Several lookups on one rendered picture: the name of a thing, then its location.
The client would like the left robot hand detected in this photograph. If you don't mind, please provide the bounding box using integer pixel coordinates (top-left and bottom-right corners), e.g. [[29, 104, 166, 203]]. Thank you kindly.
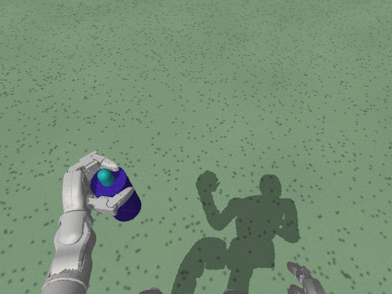
[[62, 151, 134, 216]]

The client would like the bottle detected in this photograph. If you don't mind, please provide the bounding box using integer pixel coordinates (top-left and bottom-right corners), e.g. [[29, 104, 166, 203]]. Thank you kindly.
[[90, 167, 141, 222]]

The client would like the right robot hand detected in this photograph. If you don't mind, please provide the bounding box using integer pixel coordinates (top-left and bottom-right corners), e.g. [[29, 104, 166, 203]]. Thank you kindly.
[[287, 262, 326, 294]]

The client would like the left robot arm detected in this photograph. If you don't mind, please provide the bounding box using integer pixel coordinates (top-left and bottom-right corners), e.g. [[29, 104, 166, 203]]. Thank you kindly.
[[41, 210, 96, 294]]

